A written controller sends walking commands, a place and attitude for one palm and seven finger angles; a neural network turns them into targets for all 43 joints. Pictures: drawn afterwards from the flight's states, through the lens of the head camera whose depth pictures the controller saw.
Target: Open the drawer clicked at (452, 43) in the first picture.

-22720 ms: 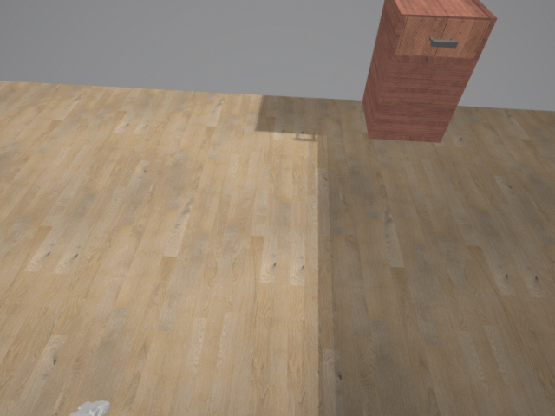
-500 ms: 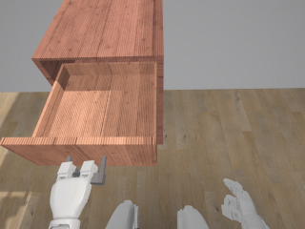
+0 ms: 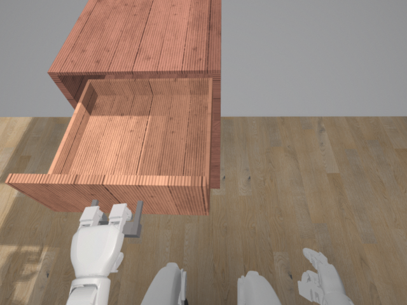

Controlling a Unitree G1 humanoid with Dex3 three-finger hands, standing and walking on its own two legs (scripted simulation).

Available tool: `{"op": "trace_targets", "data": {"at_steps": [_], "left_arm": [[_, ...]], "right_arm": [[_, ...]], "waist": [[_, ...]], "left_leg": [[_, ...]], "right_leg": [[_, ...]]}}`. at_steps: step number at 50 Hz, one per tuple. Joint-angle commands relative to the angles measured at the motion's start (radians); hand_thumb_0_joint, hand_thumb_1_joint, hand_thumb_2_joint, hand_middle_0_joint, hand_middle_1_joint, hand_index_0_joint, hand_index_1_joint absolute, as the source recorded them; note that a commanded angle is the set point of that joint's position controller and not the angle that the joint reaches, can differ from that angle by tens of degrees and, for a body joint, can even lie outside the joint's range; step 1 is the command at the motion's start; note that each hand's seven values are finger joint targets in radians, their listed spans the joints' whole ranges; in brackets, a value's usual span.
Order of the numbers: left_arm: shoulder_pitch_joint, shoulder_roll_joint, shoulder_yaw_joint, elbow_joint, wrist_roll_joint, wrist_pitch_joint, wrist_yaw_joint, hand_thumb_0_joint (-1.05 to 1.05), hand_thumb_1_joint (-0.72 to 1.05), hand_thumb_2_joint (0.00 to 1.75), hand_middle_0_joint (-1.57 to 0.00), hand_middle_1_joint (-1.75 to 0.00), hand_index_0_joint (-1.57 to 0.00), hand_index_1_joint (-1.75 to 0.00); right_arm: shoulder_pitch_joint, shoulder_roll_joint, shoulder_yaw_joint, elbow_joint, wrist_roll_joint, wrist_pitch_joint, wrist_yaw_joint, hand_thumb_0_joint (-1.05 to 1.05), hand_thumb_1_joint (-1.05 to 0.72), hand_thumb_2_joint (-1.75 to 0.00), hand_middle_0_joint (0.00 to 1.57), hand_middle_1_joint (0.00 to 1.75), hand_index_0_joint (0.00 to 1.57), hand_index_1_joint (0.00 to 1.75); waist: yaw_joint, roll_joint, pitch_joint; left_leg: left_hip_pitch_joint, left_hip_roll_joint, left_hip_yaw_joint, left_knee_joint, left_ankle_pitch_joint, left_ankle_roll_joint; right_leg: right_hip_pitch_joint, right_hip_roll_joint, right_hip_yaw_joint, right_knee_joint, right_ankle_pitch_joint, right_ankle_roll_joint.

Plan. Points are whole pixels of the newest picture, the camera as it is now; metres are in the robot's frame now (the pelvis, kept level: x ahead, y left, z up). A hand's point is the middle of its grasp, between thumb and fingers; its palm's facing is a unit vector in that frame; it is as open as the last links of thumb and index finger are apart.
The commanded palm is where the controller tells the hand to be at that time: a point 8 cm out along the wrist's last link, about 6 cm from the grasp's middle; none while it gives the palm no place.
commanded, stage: open the thumb to release the handle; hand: left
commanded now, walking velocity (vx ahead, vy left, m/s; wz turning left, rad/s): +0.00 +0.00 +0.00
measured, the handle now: (114, 217) +0.29 +0.21 -0.04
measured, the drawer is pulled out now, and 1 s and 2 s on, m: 0.30 0.30 0.30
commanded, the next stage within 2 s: lift the hand off the handle in 0.12 s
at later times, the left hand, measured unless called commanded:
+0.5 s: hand (112, 245) +0.24 +0.21 -0.06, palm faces -0.02 -0.05 -1.00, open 13.8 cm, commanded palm +0.22 +0.23 -0.01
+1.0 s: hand (107, 237) +0.25 +0.21 -0.03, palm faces -0.02 -0.10 -1.00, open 13.8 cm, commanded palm +0.22 +0.23 +0.03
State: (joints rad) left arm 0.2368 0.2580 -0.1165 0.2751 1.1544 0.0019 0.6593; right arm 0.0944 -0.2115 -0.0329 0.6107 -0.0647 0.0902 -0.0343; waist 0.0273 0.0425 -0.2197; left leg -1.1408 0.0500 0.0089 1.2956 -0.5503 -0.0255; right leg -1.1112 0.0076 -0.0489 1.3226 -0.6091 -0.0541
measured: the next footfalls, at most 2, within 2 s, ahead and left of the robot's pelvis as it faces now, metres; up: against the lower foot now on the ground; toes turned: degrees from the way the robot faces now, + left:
none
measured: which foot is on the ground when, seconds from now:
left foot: down 0.00-1.00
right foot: down 0.00-1.00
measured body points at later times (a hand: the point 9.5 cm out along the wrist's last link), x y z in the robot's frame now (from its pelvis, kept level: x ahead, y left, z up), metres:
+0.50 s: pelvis -0.01 +0.00 +0.00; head +0.08 -0.02 +0.44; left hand +0.23 +0.21 +0.00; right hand +0.18 -0.24 -0.12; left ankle +0.03 +0.14 -0.61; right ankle +0.01 -0.09 -0.61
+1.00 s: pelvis +0.00 +0.01 +0.03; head +0.08 +0.00 +0.47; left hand +0.24 +0.22 +0.02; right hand +0.18 -0.24 -0.09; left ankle +0.03 +0.14 -0.61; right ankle +0.01 -0.09 -0.61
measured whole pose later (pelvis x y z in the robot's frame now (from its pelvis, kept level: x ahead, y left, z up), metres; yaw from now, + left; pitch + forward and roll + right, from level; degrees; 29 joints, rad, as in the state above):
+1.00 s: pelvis +0.00 +0.01 +0.03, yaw -1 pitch +19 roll +0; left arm 0.19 0.26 -0.13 0.33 1.13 0.01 0.64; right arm 0.11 -0.22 -0.04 0.63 -0.05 0.09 -0.05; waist 0.00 0.04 -0.20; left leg -1.01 0.05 0.02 1.18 -0.51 -0.01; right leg -0.98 0.01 -0.03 1.19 -0.55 -0.03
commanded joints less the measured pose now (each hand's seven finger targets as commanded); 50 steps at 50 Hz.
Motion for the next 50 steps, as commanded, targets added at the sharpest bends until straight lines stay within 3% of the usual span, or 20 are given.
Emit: {"op": "trace_targets", "data": {"at_steps": [1, 9, 11, 13, 19, 24, 25, 28, 31, 35, 37, 39, 43, 45, 50], "left_arm": [[-0.040, 0.176, 0.143, -0.119, -0.011, 0.016, 0.040, 0.00, -0.50, 0.30, -0.30, -1.20, -0.30, -1.20], [-0.059, 0.181, 0.154, -0.101, -0.017, 0.005, 0.045, 0.00, -0.50, 0.30, -0.30, -1.20, -0.30, -1.20], [-0.040, 0.177, 0.151, -0.130, -0.015, 0.005, 0.048, 0.00, -0.50, 0.30, -0.30, -1.20, -0.30, -1.20], [-0.087, 0.163, 0.126, -0.125, -0.016, 0.013, 0.050, 0.00, -0.50, 0.30, -0.30, -1.20, -0.30, -1.20], [-0.190, 0.179, 0.131, -0.093, -0.010, 0.018, 0.056, 0.00, -0.50, 0.30, -0.30, -1.20, -0.30, -1.20], [-0.268, 0.209, 0.151, -0.037, -0.015, 0.019, 0.053, 0.00, -0.50, 0.30, -0.30, -1.20, -0.30, -1.20], [-0.271, 0.210, 0.154, -0.035, -0.012, 0.014, 0.053, 0.00, -0.50, 0.30, -0.30, -1.20, -0.30, -1.20], [-0.252, 0.208, 0.150, -0.076, -0.014, 0.016, 0.055, 0.00, -0.50, 0.30, -0.30, -1.20, -0.30, -1.20], [-0.234, 0.196, 0.141, -0.090, -0.024, 0.031, 0.055, 0.00, -0.50, 0.30, -0.30, -1.20, -0.30, -1.20], [-0.204, 0.224, 0.173, -0.113, -0.027, 0.027, 0.055, 0.00, -0.50, 0.30, -0.30, -1.20, -0.30, -1.20], [-0.183, 0.216, 0.165, -0.134, -0.025, 0.021, 0.058, 0.00, -0.50, 0.30, -0.30, -1.20, -0.30, -1.20], [-0.131, 0.219, 0.180, -0.128, -0.028, 0.026, 0.060, 0.00, -0.50, 0.30, -0.30, -1.20, -0.30, -1.20], [-0.166, 0.194, 0.148, -0.124, -0.026, 0.038, 0.062, 0.00, -0.50, 0.30, -0.30, -1.20, -0.30, -1.20], [-0.169, 0.212, 0.166, -0.147, -0.026, 0.041, 0.065, 0.00, -0.50, 0.30, -0.30, -1.20, -0.30, -1.20], [-0.104, 0.205, 0.159, -0.178, -0.025, 0.054, 0.060, 0.00, -0.50, 0.30, -0.30, -1.20, -0.30, -1.20]], "right_arm": [[-0.049, -0.103, -0.038, -0.126, -0.002, -0.051, -0.015, 0.00, -0.90, -0.90, 0.20, 0.30, 0.20, 0.30], [-0.061, -0.107, -0.039, -0.122, -0.002, -0.054, -0.012, 0.00, -0.90, -0.90, 0.20, 0.30, 0.20, 0.30], [-0.058, -0.106, -0.043, -0.133, -0.001, -0.053, -0.010, 0.00, -0.90, -0.90, 0.20, 0.30, 0.20, 0.30], [-0.060, -0.107, -0.042, -0.127, 0.001, -0.053, -0.011, 0.00, -0.90, -0.90, 0.20, 0.30, 0.20, 0.30], [-0.055, -0.110, -0.042, -0.106, 0.002, -0.059, -0.021, 0.00, -0.90, -0.90, 0.20, 0.30, 0.20, 0.30], [-0.043, -0.110, -0.041, -0.082, 0.007, -0.065, -0.033, 0.00, -0.90, -0.90, 0.20, 0.30, 0.20, 0.30], [-0.053, -0.108, -0.039, -0.081, 0.008, -0.062, -0.036, 0.00, -0.90, -0.90, 0.20, 0.30, 0.20, 0.30], [-0.044, -0.108, -0.044, -0.092, 0.009, -0.062, -0.033, 0.00, -0.90, -0.90, 0.20, 0.30, 0.20, 0.30], [-0.041, -0.108, -0.042, -0.099, 0.010, -0.055, -0.034, 0.00, -0.90, -0.90, 0.20, 0.30, 0.20, 0.30], [-0.049, -0.106, -0.037, -0.099, 0.010, -0.051, -0.040, 0.00, -0.90, -0.90, 0.20, 0.30, 0.20, 0.30], [-0.049, -0.106, -0.038, -0.103, 0.010, -0.049, -0.036, 0.00, -0.90, -0.90, 0.20, 0.30, 0.20, 0.30], [-0.043, -0.109, -0.039, -0.108, 0.008, -0.046, -0.033, 0.00, -0.90, -0.90, 0.20, 0.30, 0.20, 0.30], [-0.043, -0.111, -0.041, -0.112, 0.010, -0.043, -0.026, 0.00, -0.90, -0.90, 0.20, 0.30, 0.20, 0.30], [-0.048, -0.112, -0.040, -0.115, 0.010, -0.040, -0.028, 0.00, -0.90, -0.90, 0.20, 0.30, 0.20, 0.30], [-0.048, -0.113, -0.038, -0.128, 0.009, -0.028, -0.023, 0.00, -0.90, -0.90, 0.20, 0.30, 0.20, 0.30]], "waist": [[0.003, -0.069, -0.264], [0.002, -0.066, -0.245], [0.015, -0.054, -0.268], [-0.004, -0.054, -0.257], [-0.018, -0.059, -0.259], [-0.022, -0.082, -0.267], [-0.012, -0.072, -0.282], [0.000, -0.024, -0.317], [-0.009, -0.043, -0.305], [0.006, -0.048, -0.325], [0.005, -0.018, -0.309], [0.008, -0.034, -0.292], [-0.008, -0.034, -0.250], [0.004, -0.022, -0.286], [0.010, -0.006, -0.272]], "left_leg": [[0.202, -0.074, 0.027, -0.108, 0.179, 0.059], [0.180, -0.074, 0.027, -0.106, 0.158, 0.060], [0.201, -0.076, 0.025, -0.117, 0.163, 0.059], [0.211, -0.075, 0.025, -0.120, 0.158, 0.061], [0.214, -0.071, 0.021, -0.124, 0.143, 0.062], [0.198, -0.072, 0.025, -0.123, 0.134, 0.065], [0.204, -0.074, 0.028, -0.122, 0.143, 0.064], [0.260, -0.075, 0.025, -0.142, 0.182, 0.062], [0.285, -0.073, 0.023, -0.160, 0.196, 0.063], [0.293, -0.075, 0.027, -0.175, 0.218, 0.061], [0.318, -0.075, 0.027, -0.185, 0.228, 0.059], [0.325, -0.073, 0.022, -0.195, 0.237, 0.058], [0.346, -0.072, 0.021, -0.216, 0.217, 0.059], [0.367, -0.073, 0.025, -0.224, 0.240, 0.058], [0.419, -0.072, 0.022, -0.251, 0.280, 0.054]], "right_leg": [[0.214, 0.014, 0.079, -0.269, 0.310, 0.015], [0.202, 0.013, 0.090, -0.279, 0.266, 0.014], [0.212, 0.016, 0.084, -0.275, 0.257, 0.011], [0.193, 0.014, 0.077, -0.283, 0.245, 0.014], [0.172, 0.015, 0.070, -0.288, 0.212, 0.017], [0.191, 0.014, 0.077, -0.301, 0.201, 0.021], [0.188, 0.014, 0.080, -0.294, 0.205, 0.022], [0.212, 0.019, 0.069, -0.290, 0.254, 0.016], [0.229, 0.022, 0.062, -0.306, 0.278, 0.018], [0.275, 0.020, 0.072, -0.311, 0.318, 0.019], [0.266, 0.022, 0.067, -0.316, 0.325, 0.016], [0.275, 0.026, 0.058, -0.319, 0.336, 0.013], [0.258, 0.028, 0.046, -0.343, 0.293, 0.014], [0.281, 0.027, 0.052, -0.341, 0.321, 0.014], [0.295, 0.032, 0.037, -0.349, 0.356, 0.009]]}}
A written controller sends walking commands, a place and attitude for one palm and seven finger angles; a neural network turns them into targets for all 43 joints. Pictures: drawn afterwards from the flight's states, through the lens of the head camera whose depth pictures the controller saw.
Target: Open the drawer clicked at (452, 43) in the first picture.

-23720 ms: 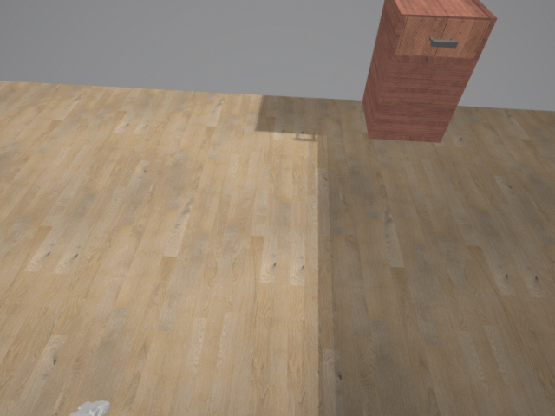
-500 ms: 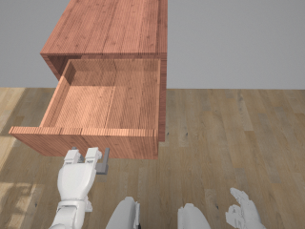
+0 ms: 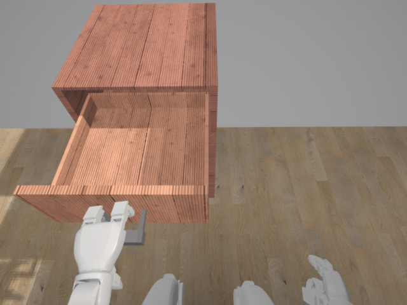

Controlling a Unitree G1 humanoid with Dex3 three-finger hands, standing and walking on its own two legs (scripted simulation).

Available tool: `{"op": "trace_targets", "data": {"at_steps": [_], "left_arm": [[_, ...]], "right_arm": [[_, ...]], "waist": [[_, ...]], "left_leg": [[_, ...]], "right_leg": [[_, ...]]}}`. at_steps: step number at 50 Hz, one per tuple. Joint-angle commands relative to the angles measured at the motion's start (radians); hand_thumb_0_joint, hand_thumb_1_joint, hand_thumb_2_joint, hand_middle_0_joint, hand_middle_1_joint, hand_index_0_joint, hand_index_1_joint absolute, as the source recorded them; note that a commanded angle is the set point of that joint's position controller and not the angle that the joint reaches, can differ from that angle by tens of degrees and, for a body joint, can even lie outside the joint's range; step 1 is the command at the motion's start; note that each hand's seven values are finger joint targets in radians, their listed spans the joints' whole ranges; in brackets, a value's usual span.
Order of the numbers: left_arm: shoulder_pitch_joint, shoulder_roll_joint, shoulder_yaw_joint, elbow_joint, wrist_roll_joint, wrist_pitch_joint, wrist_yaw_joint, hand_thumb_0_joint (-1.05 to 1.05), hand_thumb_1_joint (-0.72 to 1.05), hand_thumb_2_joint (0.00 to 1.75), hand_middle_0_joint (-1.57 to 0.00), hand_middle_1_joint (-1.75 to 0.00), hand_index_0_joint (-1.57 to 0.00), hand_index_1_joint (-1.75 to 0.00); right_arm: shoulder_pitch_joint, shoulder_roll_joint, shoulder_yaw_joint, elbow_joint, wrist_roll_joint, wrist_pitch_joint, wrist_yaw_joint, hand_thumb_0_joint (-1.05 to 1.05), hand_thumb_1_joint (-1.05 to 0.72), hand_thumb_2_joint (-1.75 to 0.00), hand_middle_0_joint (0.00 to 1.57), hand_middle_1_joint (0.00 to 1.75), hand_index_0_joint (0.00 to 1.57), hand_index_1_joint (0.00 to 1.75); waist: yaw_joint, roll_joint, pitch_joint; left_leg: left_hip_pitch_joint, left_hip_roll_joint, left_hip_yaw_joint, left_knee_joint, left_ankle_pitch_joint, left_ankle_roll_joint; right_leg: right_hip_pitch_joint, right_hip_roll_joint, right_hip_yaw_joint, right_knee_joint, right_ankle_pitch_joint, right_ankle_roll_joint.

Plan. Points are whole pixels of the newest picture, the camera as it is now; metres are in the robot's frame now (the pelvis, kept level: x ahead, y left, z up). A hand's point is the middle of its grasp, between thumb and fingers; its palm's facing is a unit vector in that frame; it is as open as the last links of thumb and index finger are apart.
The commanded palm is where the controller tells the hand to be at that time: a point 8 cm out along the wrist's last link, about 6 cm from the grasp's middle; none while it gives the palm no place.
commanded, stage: lift the hand off the handle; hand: left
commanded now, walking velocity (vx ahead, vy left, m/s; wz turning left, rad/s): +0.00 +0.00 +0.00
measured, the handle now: (118, 226) +0.29 +0.21 -0.07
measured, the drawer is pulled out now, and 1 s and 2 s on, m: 0.30 0.30 0.30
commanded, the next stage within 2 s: draw the hand back to the body in 1.82 s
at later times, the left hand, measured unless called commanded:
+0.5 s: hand (96, 240) +0.24 +0.22 -0.01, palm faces +0.00 -0.10 -1.00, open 13.8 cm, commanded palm +0.22 +0.21 +0.05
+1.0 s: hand (86, 237) +0.24 +0.22 +0.03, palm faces +0.01 -0.10 -1.00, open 13.8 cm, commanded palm +0.21 +0.21 +0.08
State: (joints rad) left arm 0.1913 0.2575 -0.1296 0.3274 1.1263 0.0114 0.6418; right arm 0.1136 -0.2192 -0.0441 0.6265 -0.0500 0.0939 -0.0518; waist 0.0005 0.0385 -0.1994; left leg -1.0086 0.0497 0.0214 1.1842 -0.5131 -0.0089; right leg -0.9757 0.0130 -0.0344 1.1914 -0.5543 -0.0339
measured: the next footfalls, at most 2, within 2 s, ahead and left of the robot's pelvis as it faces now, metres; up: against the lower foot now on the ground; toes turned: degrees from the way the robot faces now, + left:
none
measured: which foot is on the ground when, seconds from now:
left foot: down 0.00-1.00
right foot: down 0.00-1.00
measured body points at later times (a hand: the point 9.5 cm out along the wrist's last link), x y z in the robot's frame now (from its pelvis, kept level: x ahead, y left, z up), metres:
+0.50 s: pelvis +0.02 +0.01 +0.02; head +0.07 -0.01 +0.47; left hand +0.24 +0.22 +0.04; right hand +0.21 -0.22 -0.08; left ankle +0.03 +0.13 -0.64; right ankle +0.01 -0.10 -0.64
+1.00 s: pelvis +0.02 +0.00 +0.04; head +0.06 -0.02 +0.49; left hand +0.23 +0.22 +0.08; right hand +0.21 -0.23 -0.06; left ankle +0.03 +0.13 -0.64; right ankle +0.01 -0.10 -0.64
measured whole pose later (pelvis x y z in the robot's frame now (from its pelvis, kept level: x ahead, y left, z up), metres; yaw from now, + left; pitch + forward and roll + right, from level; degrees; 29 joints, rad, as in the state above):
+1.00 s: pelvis +0.02 +0.00 +0.04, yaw +0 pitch +13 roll +0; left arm 0.35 0.30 -0.13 0.08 1.07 0.06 0.51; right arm 0.15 -0.23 -0.03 0.55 -0.04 0.11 0.01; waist 0.03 0.06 -0.17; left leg -0.72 0.04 0.03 0.96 -0.46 0.00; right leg -0.68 0.01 -0.02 0.96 -0.50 -0.02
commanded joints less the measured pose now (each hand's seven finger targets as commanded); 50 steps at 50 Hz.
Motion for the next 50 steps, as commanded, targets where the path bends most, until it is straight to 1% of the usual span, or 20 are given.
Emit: {"op": "trace_targets", "data": {"at_steps": [1, 5, 11, 13, 16, 19, 20, 21, 23, 25, 28, 30, 31, 35, 36, 40, 45, 46, 47, 50], "left_arm": [[-0.057, 0.187, 0.149, -0.243, 0.004, 0.048, 0.074, 0.00, -0.50, 0.30, -0.30, -1.20, -0.30, -1.20], [-0.066, 0.162, 0.116, -0.234, -0.010, 0.076, 0.058, 0.00, -0.50, 0.30, -0.30, -1.20, -0.30, -1.20], [-0.024, 0.120, 0.037, -0.266, -0.042, 0.077, -0.026, 0.00, -0.50, 0.30, -0.30, -1.20, -0.30, -1.20], [-0.011, 0.138, 0.050, -0.266, -0.042, 0.060, -0.046, 0.00, -0.50, 0.30, -0.30, -1.20, -0.30, -1.20], [-0.014, 0.153, 0.064, -0.279, -0.027, 0.030, -0.058, 0.00, -0.50, 0.30, -0.30, -1.20, -0.30, -1.20], [0.005, 0.162, 0.079, -0.321, -0.021, 0.014, -0.047, 0.00, -0.50, 0.30, -0.30, -1.20, -0.30, -1.20], [-0.014, 0.160, 0.075, -0.341, -0.015, 0.009, -0.038, 0.00, -0.50, 0.30, -0.30, -1.20, -0.30, -1.20], [0.019, 0.140, 0.062, -0.337, -0.015, 0.013, -0.034, 0.00, -0.50, 0.30, -0.30, -1.20, -0.30, -1.20], [0.035, 0.151, 0.076, -0.340, -0.018, 0.024, -0.026, 0.00, -0.50, 0.30, -0.30, -1.20, -0.30, -1.20], [0.038, 0.153, 0.079, -0.363, -0.015, 0.034, -0.021, 0.00, -0.50, 0.30, -0.30, -1.20, -0.30, -1.20], [0.027, 0.130, 0.043, -0.371, -0.024, 0.058, -0.033, 0.00, -0.50, 0.30, -0.30, -1.20, -0.30, -1.20], [0.045, 0.153, 0.063, -0.384, -0.030, 0.063, -0.042, 0.00, -0.50, 0.30, -0.30, -1.20, -0.30, -1.20], [0.067, 0.141, 0.051, -0.384, -0.034, 0.066, -0.050, 0.00, -0.50, 0.30, -0.30, -1.20, -0.30, -1.20], [0.042, 0.154, 0.052, -0.409, -0.034, 0.059, -0.069, 0.00, -0.50, 0.30, -0.30, -1.20, -0.30, -1.20], [0.074, 0.139, 0.042, -0.403, -0.036, 0.056, -0.073, 0.00, -0.50, 0.30, -0.30, -1.20, -0.30, -1.20], [0.114, 0.160, 0.064, -0.427, -0.042, 0.045, -0.078, 0.00, -0.50, 0.30, -0.30, -1.20, -0.30, -1.20], [0.099, 0.183, 0.093, -0.442, -0.043, 0.045, -0.079, 0.00, -0.50, 0.30, -0.30, -1.20, -0.30, -1.20], [0.086, 0.165, 0.074, -0.443, -0.048, 0.047, -0.082, 0.00, -0.50, 0.30, -0.30, -1.20, -0.30, -1.20], [0.051, 0.178, 0.082, -0.460, -0.050, 0.043, -0.085, 0.00, -0.50, 0.30, -0.30, -1.20, -0.30, -1.20], [0.104, 0.176, 0.082, -0.474, -0.059, 0.038, -0.100, 0.00, -0.50, 0.30, -0.30, -1.20, -0.30, -1.20]], "right_arm": [[-0.063, -0.107, -0.029, -0.149, -0.005, -0.033, -0.002, 0.00, -0.90, -0.90, 0.20, 0.30, 0.20, 0.30], [-0.073, -0.108, -0.024, -0.150, -0.002, -0.026, 0.001, 0.00, -0.90, -0.90, 0.20, 0.30, 0.20, 0.30], [-0.051, -0.113, -0.023, -0.170, 0.007, -0.041, 0.002, 0.00, -0.90, -0.90, 0.20, 0.30, 0.20, 0.30], [-0.048, -0.113, -0.018, -0.172, 0.006, -0.040, 0.002, 0.00, -0.90, -0.90, 0.20, 0.30, 0.20, 0.30], [-0.042, -0.112, -0.017, -0.177, 0.003, -0.041, 0.008, 0.00, -0.90, -0.90, 0.20, 0.30, 0.20, 0.30], [-0.043, -0.111, -0.018, -0.194, 0.000, -0.038, 0.019, 0.00, -0.90, -0.90, 0.20, 0.30, 0.20, 0.30], [-0.045, -0.108, -0.017, -0.194, -0.006, -0.034, 0.024, 0.00, -0.90, -0.90, 0.20, 0.30, 0.20, 0.30], [-0.039, -0.109, -0.023, -0.200, -0.003, -0.036, 0.027, 0.00, -0.90, -0.90, 0.20, 0.30, 0.20, 0.30], [-0.040, -0.109, -0.022, -0.204, -0.002, -0.031, 0.033, 0.00, -0.90, -0.90, 0.20, 0.30, 0.20, 0.30], [-0.047, -0.109, -0.019, -0.210, -0.003, -0.027, 0.037, 0.00, -0.90, -0.90, 0.20, 0.30, 0.20, 0.30], [-0.046, -0.111, -0.020, -0.213, 0.004, -0.025, 0.040, 0.00, -0.90, -0.90, 0.20, 0.30, 0.20, 0.30], [-0.049, -0.111, -0.014, -0.218, 0.005, -0.025, 0.040, 0.00, -0.90, -0.90, 0.20, 0.30, 0.20, 0.30], [-0.044, -0.111, -0.018, -0.222, 0.008, -0.026, 0.037, 0.00, -0.90, -0.90, 0.20, 0.30, 0.20, 0.30], [-0.051, -0.109, -0.009, -0.222, 0.006, -0.025, 0.042, 0.00, -0.90, -0.90, 0.20, 0.30, 0.20, 0.30], [-0.041, -0.108, -0.014, -0.224, 0.010, -0.028, 0.042, 0.00, -0.90, -0.90, 0.20, 0.30, 0.20, 0.30], [-0.051, -0.107, -0.007, -0.233, 0.008, -0.029, 0.053, 0.00, -0.90, -0.90, 0.20, 0.30, 0.20, 0.30], [-0.063, -0.109, -0.007, -0.233, 0.009, -0.027, 0.056, 0.00, -0.90, -0.90, 0.20, 0.30, 0.20, 0.30], [-0.055, -0.109, -0.014, -0.229, 0.012, -0.030, 0.051, 0.00, -0.90, -0.90, 0.20, 0.30, 0.20, 0.30], [-0.058, -0.110, -0.012, -0.227, 0.009, -0.031, 0.052, 0.00, -0.90, -0.90, 0.20, 0.30, 0.20, 0.30], [-0.063, -0.106, -0.011, -0.234, 0.011, -0.036, 0.053, 0.00, -0.90, -0.90, 0.20, 0.30, 0.20, 0.30]], "waist": [[0.030, 0.013, -0.278], [0.015, -0.014, -0.256], [0.000, -0.058, -0.219], [0.003, -0.074, -0.206], [0.006, -0.045, -0.175], [0.018, 0.000, -0.195], [0.017, -0.007, -0.216], [0.015, 0.000, -0.196], [0.020, -0.014, -0.197], [0.026, -0.014, -0.224], [0.010, -0.026, -0.188], [0.020, -0.042, -0.201], [0.016, -0.042, -0.180], [0.015, -0.037, -0.176], [0.018, -0.033, -0.158], [0.029, -0.030, -0.164], [0.026, -0.034, -0.135], [0.015, -0.033, -0.122], [0.014, -0.035, -0.137], [0.026, -0.035, -0.152]], "left_leg": [[0.301, -0.069, 0.006, -0.147, 0.247, 0.037], [0.319, -0.067, 0.007, -0.170, 0.238, 0.039], [0.357, -0.067, 0.004, -0.207, 0.253, 0.046], [0.349, -0.068, 0.003, -0.211, 0.246, 0.046], [0.363, -0.065, -0.001, -0.219, 0.243, 0.044], [0.394, -0.064, -0.004, -0.227, 0.269, 0.039], [0.405, -0.063, -0.001, -0.221, 0.278, 0.039], [0.411, -0.063, -0.004, -0.225, 0.285, 0.040], [0.413, -0.062, -0.006, -0.232, 0.288, 0.039], [0.428, -0.061, -0.002, -0.237, 0.316, 0.036], [0.436, -0.060, -0.006, -0.257, 0.300, 0.039], [0.444, -0.061, 0.000, -0.266, 0.311, 0.040], [0.446, -0.060, -0.004, -0.275, 0.307, 0.041], [0.471, -0.058, -0.001, -0.292, 0.312, 0.041], [0.471, -0.058, -0.004, -0.299, 0.319, 0.041], [0.480, -0.059, 0.003, -0.308, 0.330, 0.038], [0.479, -0.062, 0.007, -0.325, 0.303, 0.039], [0.480, -0.062, 0.006, -0.327, 0.292, 0.042], [0.489, -0.062, 0.009, -0.328, 0.285, 0.042], [0.512, -0.063, 0.009, -0.339, 0.311, 0.043]], "right_leg": [[0.156, 0.028, 0.017, -0.223, 0.307, -0.013], [0.170, 0.027, 0.015, -0.252, 0.295, -0.007], [0.224, 0.022, 0.015, -0.298, 0.343, -0.004], [0.227, 0.022, 0.015, -0.301, 0.334, -0.002], [0.202, 0.024, 0.010, -0.302, 0.313, -0.007], [0.205, 0.026, 0.002, -0.296, 0.314, -0.013], [0.195, 0.025, 0.003, -0.290, 0.314, -0.010], [0.201, 0.028, -0.004, -0.293, 0.324, -0.013], [0.213, 0.030, -0.008, -0.295, 0.325, -0.013], [0.226, 0.030, -0.002, -0.294, 0.353, -0.012], [0.242, 0.031, -0.007, -0.318, 0.345, -0.011], [0.264, 0.030, 0.001, -0.327, 0.362, -0.009], [0.277, 0.030, -0.003, -0.334, 0.365, -0.011], [0.278, 0.029, 0.001, -0.352, 0.357, -0.008], [0.292, 0.031, -0.004, -0.353, 0.369, -0.011], [0.313, 0.028, 0.004, -0.363, 0.387, -0.010], [0.325, 0.026, 0.015, -0.387, 0.377, -0.008], [0.335, 0.023, 0.013, -0.395, 0.380, -0.007], [0.327, 0.020, 0.020, -0.402, 0.365, -0.005], [0.353, 0.022, 0.020, -0.407, 0.387, -0.007]]}}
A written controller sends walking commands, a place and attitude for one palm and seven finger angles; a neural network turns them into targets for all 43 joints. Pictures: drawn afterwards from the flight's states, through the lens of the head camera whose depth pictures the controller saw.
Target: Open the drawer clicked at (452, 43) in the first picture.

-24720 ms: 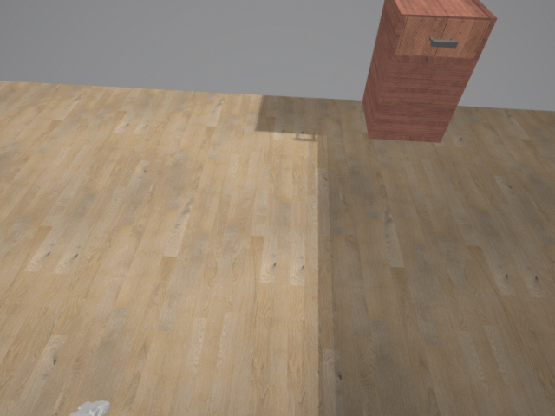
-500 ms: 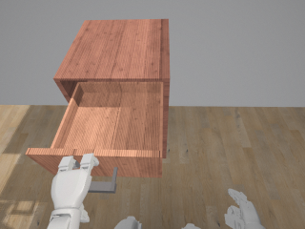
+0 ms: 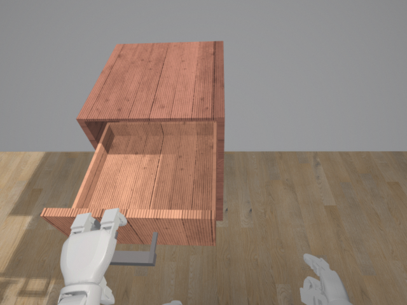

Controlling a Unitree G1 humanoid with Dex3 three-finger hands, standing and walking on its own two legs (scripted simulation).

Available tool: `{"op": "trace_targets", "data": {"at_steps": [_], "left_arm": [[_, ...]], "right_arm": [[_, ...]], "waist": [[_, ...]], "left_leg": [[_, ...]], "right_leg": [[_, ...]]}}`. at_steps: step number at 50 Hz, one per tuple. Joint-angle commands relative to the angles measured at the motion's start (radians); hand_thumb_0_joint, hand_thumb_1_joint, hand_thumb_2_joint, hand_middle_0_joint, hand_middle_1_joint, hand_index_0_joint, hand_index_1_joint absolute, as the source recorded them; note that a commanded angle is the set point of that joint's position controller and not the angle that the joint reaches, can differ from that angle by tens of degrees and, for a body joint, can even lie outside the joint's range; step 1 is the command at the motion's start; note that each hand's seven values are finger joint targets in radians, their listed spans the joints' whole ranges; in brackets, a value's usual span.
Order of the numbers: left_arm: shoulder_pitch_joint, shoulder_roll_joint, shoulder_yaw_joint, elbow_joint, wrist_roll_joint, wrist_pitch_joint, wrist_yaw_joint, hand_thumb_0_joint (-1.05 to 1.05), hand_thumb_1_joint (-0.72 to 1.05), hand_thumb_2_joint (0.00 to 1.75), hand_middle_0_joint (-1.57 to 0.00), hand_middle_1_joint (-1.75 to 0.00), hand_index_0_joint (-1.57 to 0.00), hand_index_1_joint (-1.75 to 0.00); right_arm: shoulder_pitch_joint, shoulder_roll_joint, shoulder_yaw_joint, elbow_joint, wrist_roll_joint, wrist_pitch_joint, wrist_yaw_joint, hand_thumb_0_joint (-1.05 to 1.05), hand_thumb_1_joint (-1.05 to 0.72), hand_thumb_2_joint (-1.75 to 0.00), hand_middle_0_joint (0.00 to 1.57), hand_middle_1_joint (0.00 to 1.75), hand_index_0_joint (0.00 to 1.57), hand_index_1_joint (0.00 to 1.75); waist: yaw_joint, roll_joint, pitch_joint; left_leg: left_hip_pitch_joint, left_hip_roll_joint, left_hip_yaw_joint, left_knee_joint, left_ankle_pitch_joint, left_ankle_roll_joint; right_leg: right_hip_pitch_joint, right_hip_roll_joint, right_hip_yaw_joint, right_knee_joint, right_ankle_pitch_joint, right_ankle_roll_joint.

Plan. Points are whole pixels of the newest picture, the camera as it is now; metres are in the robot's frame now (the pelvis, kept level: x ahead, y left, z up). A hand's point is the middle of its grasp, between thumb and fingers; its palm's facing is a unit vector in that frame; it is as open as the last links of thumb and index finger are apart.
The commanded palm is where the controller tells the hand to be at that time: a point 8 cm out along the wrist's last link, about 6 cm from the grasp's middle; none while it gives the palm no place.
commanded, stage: lift the hand off the handle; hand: left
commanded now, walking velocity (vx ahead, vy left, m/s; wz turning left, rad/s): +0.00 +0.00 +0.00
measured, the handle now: (132, 247) +0.26 +0.20 -0.11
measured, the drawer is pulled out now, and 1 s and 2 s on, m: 0.30 0.30 0.30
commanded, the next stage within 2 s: draw the hand back to the body in 0.82 s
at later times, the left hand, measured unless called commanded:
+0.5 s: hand (100, 250) +0.21 +0.21 +0.03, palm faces +0.02 -0.11 -0.99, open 13.8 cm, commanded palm +0.19 +0.21 +0.08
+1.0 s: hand (97, 243) +0.22 +0.21 +0.04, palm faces +0.01 -0.13 -0.99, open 13.8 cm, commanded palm +0.19 +0.22 +0.11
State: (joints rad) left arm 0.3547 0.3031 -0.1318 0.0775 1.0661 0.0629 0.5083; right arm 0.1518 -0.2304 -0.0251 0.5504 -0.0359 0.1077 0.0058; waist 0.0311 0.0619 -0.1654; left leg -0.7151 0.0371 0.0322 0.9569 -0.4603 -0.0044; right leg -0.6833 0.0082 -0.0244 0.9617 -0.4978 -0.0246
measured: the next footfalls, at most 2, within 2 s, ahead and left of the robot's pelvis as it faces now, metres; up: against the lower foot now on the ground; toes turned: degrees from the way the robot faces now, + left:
none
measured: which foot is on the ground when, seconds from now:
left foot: down 0.00-1.00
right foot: down 0.00-1.00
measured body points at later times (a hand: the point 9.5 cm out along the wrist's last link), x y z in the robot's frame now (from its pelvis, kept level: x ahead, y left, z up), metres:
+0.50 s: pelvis +0.00 -0.01 +0.02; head +0.02 -0.05 +0.46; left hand +0.21 +0.21 +0.08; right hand +0.20 -0.23 -0.09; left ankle +0.00 +0.12 -0.68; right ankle -0.01 -0.11 -0.68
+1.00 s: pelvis +0.01 +0.00 +0.03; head +0.03 -0.04 +0.47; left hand +0.21 +0.22 +0.10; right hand +0.21 -0.23 -0.08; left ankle +0.00 +0.12 -0.68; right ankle -0.01 -0.11 -0.68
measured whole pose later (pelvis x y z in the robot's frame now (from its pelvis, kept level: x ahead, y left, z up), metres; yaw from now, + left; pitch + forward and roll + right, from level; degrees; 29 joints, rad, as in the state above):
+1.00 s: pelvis +0.01 +0.00 +0.03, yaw +0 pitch +8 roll +1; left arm 0.38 0.34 -0.10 -0.06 1.01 0.02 0.36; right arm 0.14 -0.23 -0.03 0.56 -0.02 0.08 0.01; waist 0.06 0.07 -0.12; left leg -0.52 0.03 0.04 0.77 -0.39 -0.01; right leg -0.50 0.01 -0.01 0.79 -0.43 -0.03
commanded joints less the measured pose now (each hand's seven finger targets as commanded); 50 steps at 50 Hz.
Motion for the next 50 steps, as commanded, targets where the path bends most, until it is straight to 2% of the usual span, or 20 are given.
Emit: {"op": "trace_targets", "data": {"at_steps": [1, 15, 16, 20, 21, 24, 25, 26, 30, 33, 34, 35, 36, 37, 39, 40, 41, 45, 46, 50], "left_arm": [[-0.072, 0.110, 0.059, -0.226, -0.005, -0.015, 0.026, 0.00, -0.50, 0.30, -0.30, -1.20, -0.30, -1.20], [-0.040, 0.162, 0.115, -0.266, -0.008, -0.011, -0.001, 0.00, -0.50, 0.30, -0.30, -1.20, -0.30, -1.20], [-0.051, 0.154, 0.109, -0.262, -0.016, -0.010, -0.005, 0.00, -0.50, 0.30, -0.30, -1.20, -0.30, -1.20], [-0.054, 0.152, 0.096, -0.284, -0.025, -0.008, -0.031, 0.00, -0.50, 0.30, -0.30, -1.20, -0.30, -1.20], [-0.053, 0.143, 0.086, -0.279, -0.035, -0.010, -0.040, 0.00, -0.50, 0.30, -0.30, -1.20, -0.30, -1.20], [-0.041, 0.188, 0.132, -0.284, -0.041, -0.020, -0.058, 0.00, -0.50, 0.30, -0.30, -1.20, -0.30, -1.20], [-0.072, 0.175, 0.108, -0.302, -0.035, -0.027, -0.065, 0.00, -0.50, 0.30, -0.30, -1.20, -0.30, -1.20], [-0.040, 0.170, 0.114, -0.293, -0.044, -0.031, -0.069, 0.00, -0.50, 0.30, -0.30, -1.20, -0.30, -1.20], [-0.054, 0.200, 0.145, -0.317, -0.042, -0.045, -0.077, 0.00, -0.50, 0.30, -0.30, -1.20, -0.30, -1.20], [-0.042, 0.182, 0.133, -0.330, -0.054, -0.050, -0.080, 0.00, -0.50, 0.30, -0.30, -1.20, -0.30, -1.20], [-0.050, 0.207, 0.160, -0.334, -0.055, -0.050, -0.080, 0.00, -0.50, 0.30, -0.30, -1.20, -0.30, -1.20], [-0.051, 0.201, 0.149, -0.350, -0.051, -0.050, -0.083, 0.00, -0.50, 0.30, -0.30, -1.20, -0.30, -1.20], [-0.033, 0.194, 0.148, -0.345, -0.056, -0.050, -0.085, 0.00, -0.50, 0.30, -0.30, -1.20, -0.30, -1.20], [-0.032, 0.185, 0.135, -0.344, -0.052, -0.048, -0.089, 0.00, -0.50, 0.30, -0.30, -1.20, -0.30, -1.20], [-0.009, 0.164, 0.125, -0.312, -0.062, -0.041, -0.096, 0.00, -0.50, 0.30, -0.30, -1.20, -0.30, -1.20], [-0.031, 0.170, 0.121, -0.316, -0.055, -0.042, -0.100, 0.00, -0.50, 0.30, -0.30, -1.20, -0.30, -1.20], [-0.028, 0.169, 0.123, -0.303, -0.059, -0.042, -0.101, 0.00, -0.50, 0.30, -0.30, -1.20, -0.30, -1.20], [-0.094, 0.190, 0.128, -0.349, -0.036, -0.050, -0.098, 0.00, -0.50, 0.30, -0.30, -1.20, -0.30, -1.20], [-0.068, 0.170, 0.117, -0.338, -0.047, -0.051, -0.097, 0.00, -0.50, 0.30, -0.30, -1.20, -0.30, -1.20], [0.001, 0.246, 0.203, -0.405, -0.049, -0.055, -0.087, 0.00, -0.50, 0.30, -0.30, -1.20, -0.30, -1.20]], "right_arm": [[-0.095, -0.097, -0.035, -0.151, 0.001, -0.052, -0.006, 0.00, -0.90, -0.90, 0.20, 0.30, 0.20, 0.30], [-0.120, -0.091, -0.025, -0.165, 0.006, -0.053, 0.007, 0.00, -0.90, -0.90, 0.20, 0.30, 0.20, 0.30], [-0.119, -0.091, -0.032, -0.159, 0.013, -0.055, 0.001, 0.00, -0.90, -0.90, 0.20, 0.30, 0.20, 0.30], [-0.126, -0.090, -0.024, -0.161, 0.010, -0.061, 0.003, 0.00, -0.90, -0.90, 0.20, 0.30, 0.20, 0.30], [-0.125, -0.090, -0.030, -0.157, 0.017, -0.064, -0.003, 0.00, -0.90, -0.90, 0.20, 0.30, 0.20, 0.30], [-0.125, -0.092, -0.026, -0.153, 0.016, -0.068, -0.007, 0.00, -0.90, -0.90, 0.20, 0.30, 0.20, 0.30], [-0.132, -0.091, -0.020, -0.151, 0.009, -0.068, -0.002, 0.00, -0.90, -0.90, 0.20, 0.30, 0.20, 0.30], [-0.128, -0.087, -0.029, -0.151, 0.018, -0.072, -0.006, 0.00, -0.90, -0.90, 0.20, 0.30, 0.20, 0.30], [-0.130, -0.091, -0.024, -0.149, 0.010, -0.072, -0.001, 0.00, -0.90, -0.90, 0.20, 0.30, 0.20, 0.30], [-0.129, -0.088, -0.031, -0.150, 0.015, -0.077, -0.002, 0.00, -0.90, -0.90, 0.20, 0.30, 0.20, 0.30], [-0.128, -0.092, -0.032, -0.147, 0.016, -0.076, -0.002, 0.00, -0.90, -0.90, 0.20, 0.30, 0.20, 0.30], [-0.133, -0.092, -0.027, -0.152, 0.009, -0.076, 0.001, 0.00, -0.90, -0.90, 0.20, 0.30, 0.20, 0.30], [-0.131, -0.088, -0.035, -0.149, 0.018, -0.078, -0.002, 0.00, -0.90, -0.90, 0.20, 0.30, 0.20, 0.30], [-0.130, -0.091, -0.029, -0.152, 0.012, -0.078, 0.004, 0.00, -0.90, -0.90, 0.20, 0.30, 0.20, 0.30], [-0.130, -0.092, -0.032, -0.152, 0.020, -0.078, 0.005, 0.00, -0.90, -0.90, 0.20, 0.30, 0.20, 0.30], [-0.129, -0.096, -0.028, -0.152, 0.014, -0.077, 0.008, 0.00, -0.90, -0.90, 0.20, 0.30, 0.20, 0.30], [-0.130, -0.092, -0.035, -0.147, 0.020, -0.078, 0.002, 0.00, -0.90, -0.90, 0.20, 0.30, 0.20, 0.30], [-0.128, -0.095, -0.029, -0.154, 0.010, -0.075, 0.007, 0.00, -0.90, -0.90, 0.20, 0.30, 0.20, 0.30], [-0.127, -0.089, -0.035, -0.155, 0.017, -0.077, 0.003, 0.00, -0.90, -0.90, 0.20, 0.30, 0.20, 0.30], [-0.126, -0.089, -0.028, -0.164, 0.010, -0.077, 0.007, 0.00, -0.90, -0.90, 0.20, 0.30, 0.20, 0.30]], "waist": [[-0.018, -0.054, -0.163], [0.013, -0.078, -0.151], [0.002, -0.072, -0.116], [0.007, -0.082, -0.134], [-0.002, -0.071, -0.099], [0.009, -0.088, -0.107], [0.007, -0.088, -0.120], [0.008, -0.066, -0.082], [0.013, -0.083, -0.110], [0.008, -0.062, -0.091], [0.011, -0.067, -0.098], [0.019, -0.076, -0.124], [0.014, -0.054, -0.094], [0.017, -0.056, -0.109], [0.009, -0.076, -0.068], [0.015, -0.102, -0.100], [0.010, -0.101, -0.070], [0.016, -0.065, -0.113], [0.011, -0.050, -0.082], [0.043, -0.050, -0.167]], "left_leg": [[0.220, -0.049, -0.004, -0.118, 0.256, 0.040], [0.245, -0.051, 0.006, -0.168, 0.257, 0.035], [0.244, -0.050, 0.007, -0.176, 0.247, 0.038], [0.270, -0.051, 0.008, -0.190, 0.253, 0.039], [0.269, -0.050, 0.010, -0.199, 0.243, 0.042], [0.275, -0.051, 0.010, -0.212, 0.255, 0.040], [0.286, -0.052, 0.011, -0.209, 0.259, 0.041], [0.284, -0.050, 0.013, -0.217, 0.249, 0.042], [0.302, -0.051, 0.012, -0.221, 0.274, 0.039], [0.312, -0.049, 0.014, -0.231, 0.272, 0.041], [0.315, -0.047, 0.011, -0.239, 0.277, 0.038], [0.323, -0.050, 0.014, -0.235, 0.283, 0.039], [0.325, -0.046, 0.015, -0.241, 0.288, 0.040], [0.331, -0.047, 0.016, -0.239, 0.294, 0.038], [0.319, -0.043, 0.011, -0.250, 0.285, 0.036], [0.321, -0.045, 0.011, -0.244, 0.289, 0.039], [0.313, -0.044, 0.014, -0.249, 0.279, 0.040], [0.343, -0.043, 0.011, -0.249, 0.290, 0.038], [0.336, -0.042, 0.011, -0.253, 0.280, 0.040], [0.367, -0.042, 0.014, -0.244, 0.361, 0.038]], "right_leg": [[0.066, 0.025, 0.006, -0.183, 0.341, -0.016], [0.133, 0.021, 0.022, -0.228, 0.357, -0.012], [0.139, 0.019, 0.023, -0.239, 0.362, -0.012], [0.152, 0.015, 0.027, -0.260, 0.350, -0.007], [0.159, 0.013, 0.029, -0.272, 0.358, -0.008], [0.189, 0.011, 0.041, -0.287, 0.382, -0.006], [0.180, 0.007, 0.042, -0.286, 0.385, -0.002], [0.184, 0.008, 0.036, -0.293, 0.379, -0.005], [0.192, 0.006, 0.041, -0.298, 0.398, -0.003], [0.201, 0.004, 0.037, -0.307, 0.404, -0.004], [0.212, 0.008, 0.043, -0.310, 0.400, -0.008], [0.213, 0.003, 0.042, -0.310, 0.407, -0.003], [0.217, 0.007, 0.038, -0.310, 0.422, -0.007], [0.206, 0.005, 0.033, -0.309, 0.413, -0.004], [0.207, 0.010, 0.029, -0.315, 0.404, -0.007], [0.203, 0.008, 0.027, -0.310, 0.403, -0.002], [0.211, 0.006, 0.033, -0.317, 0.416, -0.002], [0.192, 0.008, 0.030, -0.313, 0.379, -0.008], [0.198, 0.008, 0.023, -0.313, 0.378, -0.010], [0.252, 0.007, 0.034, -0.302, 0.479, -0.013]]}}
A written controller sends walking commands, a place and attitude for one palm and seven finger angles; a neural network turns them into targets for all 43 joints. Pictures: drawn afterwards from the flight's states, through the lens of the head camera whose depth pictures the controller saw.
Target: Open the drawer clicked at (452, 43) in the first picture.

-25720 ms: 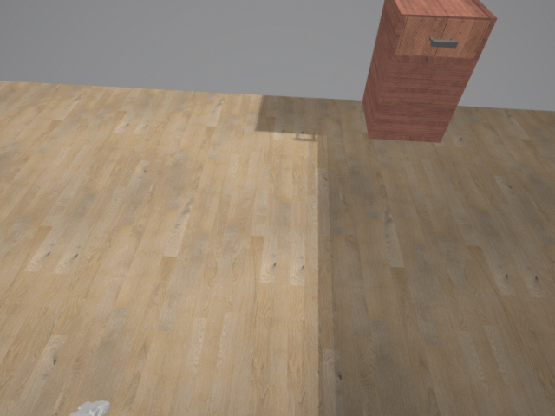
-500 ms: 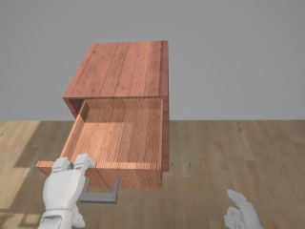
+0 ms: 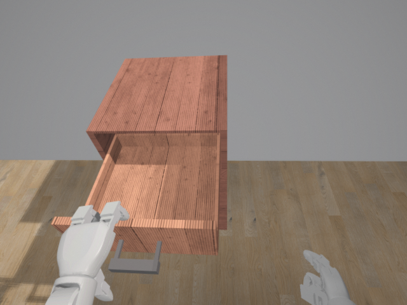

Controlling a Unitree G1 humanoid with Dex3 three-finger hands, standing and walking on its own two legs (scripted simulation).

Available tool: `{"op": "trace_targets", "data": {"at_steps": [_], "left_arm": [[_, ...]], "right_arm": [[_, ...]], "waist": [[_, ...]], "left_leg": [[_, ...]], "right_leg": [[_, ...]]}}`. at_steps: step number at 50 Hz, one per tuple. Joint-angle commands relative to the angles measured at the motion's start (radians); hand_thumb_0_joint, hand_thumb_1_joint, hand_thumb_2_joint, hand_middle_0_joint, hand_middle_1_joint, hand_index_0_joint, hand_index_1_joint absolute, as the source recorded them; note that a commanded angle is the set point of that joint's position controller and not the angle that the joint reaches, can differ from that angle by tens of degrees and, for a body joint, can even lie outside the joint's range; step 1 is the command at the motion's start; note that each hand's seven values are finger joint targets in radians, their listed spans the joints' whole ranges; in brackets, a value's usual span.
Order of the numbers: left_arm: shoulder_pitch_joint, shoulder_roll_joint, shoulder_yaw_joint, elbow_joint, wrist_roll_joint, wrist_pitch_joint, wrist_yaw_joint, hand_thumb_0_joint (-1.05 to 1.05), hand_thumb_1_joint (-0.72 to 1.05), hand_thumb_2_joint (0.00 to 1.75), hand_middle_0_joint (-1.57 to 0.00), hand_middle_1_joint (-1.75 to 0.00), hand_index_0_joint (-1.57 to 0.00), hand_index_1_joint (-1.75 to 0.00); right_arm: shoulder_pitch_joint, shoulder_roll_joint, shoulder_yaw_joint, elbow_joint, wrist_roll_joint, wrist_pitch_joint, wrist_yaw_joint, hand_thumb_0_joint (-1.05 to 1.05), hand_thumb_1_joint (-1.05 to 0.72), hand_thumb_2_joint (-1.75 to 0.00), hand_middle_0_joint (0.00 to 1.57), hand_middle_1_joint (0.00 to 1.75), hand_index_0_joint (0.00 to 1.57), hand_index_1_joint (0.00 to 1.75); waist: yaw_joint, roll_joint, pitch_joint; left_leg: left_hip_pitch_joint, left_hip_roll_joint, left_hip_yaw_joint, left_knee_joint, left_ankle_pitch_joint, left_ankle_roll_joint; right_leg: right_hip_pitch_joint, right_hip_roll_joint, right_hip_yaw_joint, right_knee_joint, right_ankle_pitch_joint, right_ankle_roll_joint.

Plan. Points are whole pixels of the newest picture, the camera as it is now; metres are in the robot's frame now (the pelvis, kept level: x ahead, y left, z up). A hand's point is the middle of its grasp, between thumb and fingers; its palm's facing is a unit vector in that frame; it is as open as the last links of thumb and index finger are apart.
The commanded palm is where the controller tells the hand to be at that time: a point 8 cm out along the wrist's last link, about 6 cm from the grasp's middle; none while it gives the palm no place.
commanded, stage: draw the hand back to the body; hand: left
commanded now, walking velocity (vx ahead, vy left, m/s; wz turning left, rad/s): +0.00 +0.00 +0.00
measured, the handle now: (137, 255) +0.25 +0.21 -0.13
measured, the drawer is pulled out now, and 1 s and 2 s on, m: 0.30 0.30 0.30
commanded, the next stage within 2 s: step back with the hand held close in 1.52 s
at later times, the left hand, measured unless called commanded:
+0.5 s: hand (65, 250) +0.19 +0.25 +0.08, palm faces +0.05 -0.10 -0.99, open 13.8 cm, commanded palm +0.16 +0.25 +0.13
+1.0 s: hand (52, 222) +0.20 +0.23 +0.16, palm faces +0.35 -0.84 -0.41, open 11.5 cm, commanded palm +0.15 +0.28 +0.19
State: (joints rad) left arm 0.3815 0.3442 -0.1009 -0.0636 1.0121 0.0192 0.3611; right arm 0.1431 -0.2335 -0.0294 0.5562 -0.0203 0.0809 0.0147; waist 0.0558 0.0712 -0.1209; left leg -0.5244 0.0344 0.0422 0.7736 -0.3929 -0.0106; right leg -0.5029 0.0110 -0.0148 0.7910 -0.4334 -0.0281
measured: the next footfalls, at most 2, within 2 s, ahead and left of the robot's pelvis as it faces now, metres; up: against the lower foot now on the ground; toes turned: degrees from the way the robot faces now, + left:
none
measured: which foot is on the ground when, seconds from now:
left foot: down 0.00-1.00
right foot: down 0.00-1.00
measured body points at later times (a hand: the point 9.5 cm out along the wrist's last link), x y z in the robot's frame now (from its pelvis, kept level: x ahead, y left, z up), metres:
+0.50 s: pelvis +0.01 +0.01 +0.01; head +0.02 -0.03 +0.46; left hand +0.18 +0.25 +0.13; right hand +0.22 -0.20 -0.08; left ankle -0.01 +0.13 -0.71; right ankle -0.02 -0.10 -0.71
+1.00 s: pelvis +0.02 +0.01 +0.03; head +0.02 -0.02 +0.48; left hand +0.17 +0.27 +0.19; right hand +0.21 -0.21 -0.06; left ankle -0.01 +0.13 -0.71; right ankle -0.02 -0.10 -0.71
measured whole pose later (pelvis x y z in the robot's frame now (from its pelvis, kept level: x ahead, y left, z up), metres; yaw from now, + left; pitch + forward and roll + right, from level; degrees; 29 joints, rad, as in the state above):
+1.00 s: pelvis +0.02 +0.01 +0.03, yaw +1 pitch -2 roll +0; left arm 0.59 0.31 0.20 -0.46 -0.05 -0.07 0.12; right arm 0.20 -0.22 0.01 0.61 0.01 -0.13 -0.09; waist 0.04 0.07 0.00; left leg -0.15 0.02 0.02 0.46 -0.29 -0.01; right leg -0.10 0.00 -0.04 0.44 -0.31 -0.01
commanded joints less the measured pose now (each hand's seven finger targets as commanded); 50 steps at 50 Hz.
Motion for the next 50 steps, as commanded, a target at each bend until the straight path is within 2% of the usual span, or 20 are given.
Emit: {"op": "trace_targets", "data": {"at_steps": [1, 2, 6, 10, 11, 13, 15, 18, 26, 27, 28, 29, 31, 32, 35, 38, 41, 44, 47, 50], "left_arm": [[0.017, 0.190, 0.168, -0.255, -0.006, -0.007, 0.058, 0.00, -0.50, 0.30, -0.30, -1.20, -0.30, -1.20], [0.015, 0.187, 0.166, -0.277, -0.006, -0.006, 0.054, 0.00, -0.50, 0.30, -0.30, -1.20, -0.30, -1.20], [0.049, 0.159, 0.133, -0.306, -0.033, 0.018, 0.027, 0.00, -0.50, 0.30, -0.30, -1.20, -0.30, -1.20], [0.028, 0.196, 0.149, -0.364, -0.039, 0.010, -0.007, 0.00, -0.50, 0.30, -0.30, -1.20, -0.30, -1.20], [0.047, 0.170, 0.127, -0.370, -0.048, 0.007, -0.015, 0.00, -0.50, 0.30, -0.30, -1.20, -0.30, -1.20], [0.049, 0.202, 0.158, -0.385, -0.045, -0.007, -0.023, 0.00, -0.50, 0.30, -0.30, -1.20, -0.30, -1.20], [0.068, 0.244, 0.202, -0.410, -0.042, -0.016, -0.027, 0.00, -0.50, 0.30, -0.30, -1.20, -0.30, -1.20], [0.105, 0.240, 0.219, -0.410, -0.060, -0.018, -0.034, 0.00, -0.50, 0.30, -0.30, -1.20, -0.30, -1.20], [0.132, 0.262, 0.240, -0.465, -0.107, -0.016, -0.093, 0.00, -0.50, 0.30, -0.30, -1.20, -0.30, -1.20], [0.104, -0.115, 0.148, -0.436, -0.848, -0.030, -0.154, 0.00, -0.47, 0.32, -0.30, -1.18, -0.30, -1.18], [0.097, 0.004, 0.197, -0.484, -0.898, -0.061, -0.168, 0.00, -0.43, 0.33, -0.29, -1.15, -0.29, -1.15], [0.145, 0.069, 0.283, -0.488, -0.964, -0.081, -0.172, 0.00, -0.40, 0.34, -0.29, -1.13, -0.29, -1.13], [0.071, 0.094, 0.297, -0.591, -1.003, -0.121, -0.175, 0.00, -0.32, 0.37, -0.29, -1.09, -0.29, -1.09], [0.066, 0.124, 0.339, -0.576, -1.003, -0.133, -0.171, 0.00, -0.29, 0.39, -0.29, -1.07, -0.29, -1.07], [0.101, 0.109, 0.352, -0.575, -1.023, -0.144, -0.181, 0.00, -0.18, 0.43, -0.28, -1.00, -0.28, -1.00], [0.148, 0.087, 0.355, -0.581, -1.045, -0.147, -0.196, 0.00, -0.08, 0.48, -0.27, -0.93, -0.27, -0.93], [0.169, 0.070, 0.358, -0.572, -1.057, -0.152, -0.214, 0.00, 0.02, 0.52, -0.26, -0.86, -0.26, -0.86], [0.168, 0.089, 0.387, -0.602, -1.056, -0.158, -0.218, 0.00, 0.13, 0.57, -0.25, -0.80, -0.25, -0.80], [0.172, 0.109, 0.419, -0.616, -1.055, -0.165, -0.218, 0.00, 0.23, 0.62, -0.25, -0.73, -0.25, -0.73], [0.161, 0.128, 0.451, -0.613, -1.058, -0.163, -0.216, 0.00, 0.34, 0.66, -0.24, -0.66, -0.24, -0.66]], "right_arm": [[-0.119, -0.082, -0.027, -0.168, 0.004, -0.050, -0.003, 0.00, -0.90, -0.90, 0.20, 0.30, 0.20, 0.30], [-0.125, -0.087, -0.023, -0.170, -0.001, -0.048, 0.003, 0.00, -0.90, -0.90, 0.20, 0.30, 0.20, 0.30], [-0.132, -0.087, -0.023, -0.176, 0.010, -0.047, 0.006, 0.00, -0.90, -0.90, 0.20, 0.30, 0.20, 0.30], [-0.132, -0.093, -0.015, -0.184, 0.005, -0.049, 0.006, 0.00, -0.90, -0.90, 0.20, 0.30, 0.20, 0.30], [-0.132, -0.087, -0.019, -0.185, 0.010, -0.050, 0.002, 0.00, -0.90, -0.90, 0.20, 0.30, 0.20, 0.30], [-0.124, -0.087, -0.018, -0.185, 0.006, -0.054, 0.002, 0.00, -0.90, -0.90, 0.20, 0.30, 0.20, 0.30], [-0.126, -0.091, -0.010, -0.188, 0.002, -0.051, 0.005, 0.00, -0.90, -0.90, 0.20, 0.30, 0.20, 0.30], [-0.130, -0.086, -0.015, -0.190, 0.012, -0.048, 0.005, 0.00, -0.90, -0.90, 0.20, 0.30, 0.20, 0.30], [-0.140, -0.092, -0.009, -0.195, 0.019, -0.044, -0.002, 0.00, -0.90, -0.90, 0.20, 0.30, 0.20, 0.30], [-0.048, -0.035, 0.001, -0.247, 0.055, -0.106, -0.034, 0.00, -0.90, -0.90, 0.20, 0.30, 0.20, 0.30], [-0.059, -0.053, 0.007, -0.238, 0.059, -0.158, -0.059, 0.00, -0.90, -0.90, 0.20, 0.30, 0.20, 0.30], [-0.069, -0.064, 0.021, -0.224, 0.051, -0.175, -0.090, 0.00, -0.90, -0.90, 0.20, 0.30, 0.20, 0.30], [-0.064, -0.063, 0.034, -0.214, 0.041, -0.215, -0.120, 0.00, -0.90, -0.90, 0.20, 0.30, 0.20, 0.30], [-0.047, -0.073, 0.038, -0.194, 0.030, -0.228, -0.127, 0.00, -0.90, -0.90, 0.20, 0.30, 0.20, 0.30], [-0.043, -0.065, 0.043, -0.160, 0.027, -0.261, -0.126, 0.00, -0.90, -0.90, 0.20, 0.30, 0.20, 0.30], [-0.058, -0.057, 0.034, -0.149, 0.033, -0.273, -0.118, 0.00, -0.90, -0.90, 0.20, 0.30, 0.20, 0.30], [-0.070, -0.062, 0.024, -0.140, 0.035, -0.271, -0.110, 0.00, -0.90, -0.90, 0.20, 0.30, 0.20, 0.30], [-0.081, -0.067, 0.017, -0.129, 0.033, -0.276, -0.105, 0.00, -0.90, -0.90, 0.20, 0.30, 0.20, 0.30], [-0.082, -0.074, 0.010, -0.120, 0.028, -0.272, -0.105, 0.00, -0.90, -0.90, 0.20, 0.30, 0.20, 0.30], [-0.089, -0.073, 0.008, -0.111, 0.029, -0.266, -0.105, 0.00, -0.90, -0.90, 0.20, 0.30, 0.20, 0.30]], "waist": [[0.012, -0.048, -0.165], [0.016, -0.052, -0.183], [-0.001, -0.052, -0.125], [0.007, -0.065, -0.130], [0.001, -0.048, -0.102], [0.007, -0.071, -0.106], [0.028, -0.039, -0.140], [0.021, -0.049, -0.084], [0.024, -0.041, -0.075], [-0.071, -0.087, -0.011], [-0.046, -0.076, -0.016], [-0.028, -0.143, 0.010], [-0.029, -0.076, 0.019], [-0.015, -0.071, 0.020], [-0.011, 0.006, 0.070], [-0.012, 0.013, 0.079], [-0.013, -0.038, 0.087], [-0.006, -0.013, 0.052], [0.000, -0.052, 0.020], [-0.002, -0.047, 0.039]], "left_leg": [[0.161, -0.036, 0.001, -0.070, 0.288, 0.042], [0.169, -0.036, 0.001, -0.069, 0.304, 0.040], [0.175, -0.025, -0.003, -0.093, 0.289, 0.043], [0.207, -0.023, -0.012, -0.106, 0.284, 0.047], [0.210, -0.021, -0.010, -0.113, 0.275, 0.049], [0.221, -0.019, -0.013, -0.112, 0.285, 0.051], [0.237, -0.024, -0.012, -0.113, 0.314, 0.046], [0.228, -0.017, -0.012, -0.126, 0.314, 0.044], [0.261, -0.016, -0.012, -0.158, 0.327, 0.047], [0.409, 0.007, -0.028, -0.201, 0.282, 0.071], [0.415, 0.019, -0.031, -0.219, 0.265, 0.065], [0.389, 0.015, -0.035, -0.242, 0.251, 0.058], [0.399, 0.002, -0.024, -0.269, 0.283, 0.051], [0.408, -0.005, -0.024, -0.279, 0.302, 0.049], [0.408, -0.008, -0.021, -0.303, 0.340, 0.037], [0.414, 0.003, -0.023, -0.324, 0.376, 0.031], [0.422, 0.008, -0.021, -0.336, 0.388, 0.032], [0.442, 0.004, -0.018, -0.339, 0.433, 0.031], [0.470, 0.001, -0.009, -0.337, 0.463, 0.038], [0.473, -0.001, -0.008, -0.345, 0.451, 0.035]], "right_leg": [[0.077, 0.007, 0.020, -0.130, 0.420, -0.011], [0.072, 0.008, 0.019, -0.131, 0.427, -0.010], [0.071, 0.007, 0.011, -0.149, 0.396, -0.005], [0.058, 0.004, 0.005, -0.169, 0.344, -0.002], [0.063, 0.002, 0.004, -0.175, 0.337, -0.004], [0.066, 0.000, 0.002, -0.178, 0.346, -0.003], [0.083, 0.000, 0.008, -0.179, 0.366, -0.006], [0.092, 0.000, 0.002, -0.189, 0.373, -0.004], [0.137, -0.008, 0.002, -0.229, 0.383, 0.002], [0.209, 0.003, -0.047, -0.253, 0.334, 0.007], [0.215, -0.011, -0.036, -0.264, 0.280, 0.014], [0.223, -0.016, -0.043, -0.294, 0.269, 0.019], [0.259, -0.038, -0.040, -0.317, 0.322, 0.021], [0.265, -0.034, -0.044, -0.334, 0.341, 0.017], [0.285, -0.040, -0.043, -0.366, 0.374, 0.012], [0.319, -0.044, -0.042, -0.374, 0.402, 0.013], [0.333, -0.039, -0.044, -0.393, 0.422, 0.016], [0.360, -0.038, -0.042, -0.404, 0.461, 0.015], [0.366, -0.036, -0.043, -0.413, 0.509, 0.021], [0.361, -0.037, -0.040, -0.432, 0.502, 0.021]]}}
